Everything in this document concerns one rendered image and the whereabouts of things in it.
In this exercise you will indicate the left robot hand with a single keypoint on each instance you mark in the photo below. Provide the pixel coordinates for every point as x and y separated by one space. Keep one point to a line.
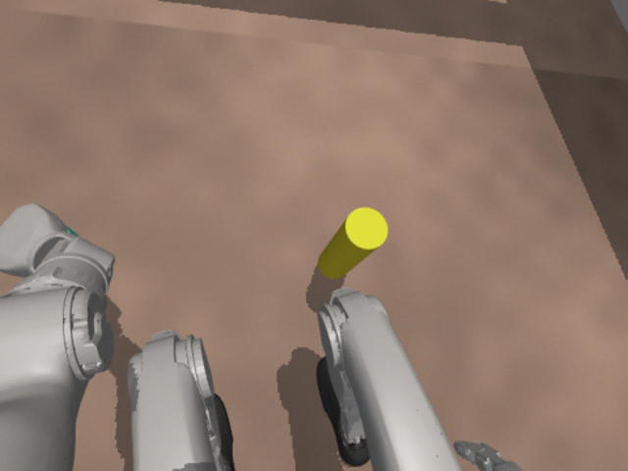
23 228

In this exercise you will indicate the right robot hand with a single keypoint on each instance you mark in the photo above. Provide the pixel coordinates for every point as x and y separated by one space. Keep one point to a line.
484 456

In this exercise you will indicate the left robot arm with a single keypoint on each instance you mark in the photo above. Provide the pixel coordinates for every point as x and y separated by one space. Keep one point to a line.
54 337

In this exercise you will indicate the right robot foot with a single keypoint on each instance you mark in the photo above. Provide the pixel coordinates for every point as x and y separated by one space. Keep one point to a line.
352 454

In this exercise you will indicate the left robot foot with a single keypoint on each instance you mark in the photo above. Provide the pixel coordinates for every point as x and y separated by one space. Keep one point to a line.
225 433

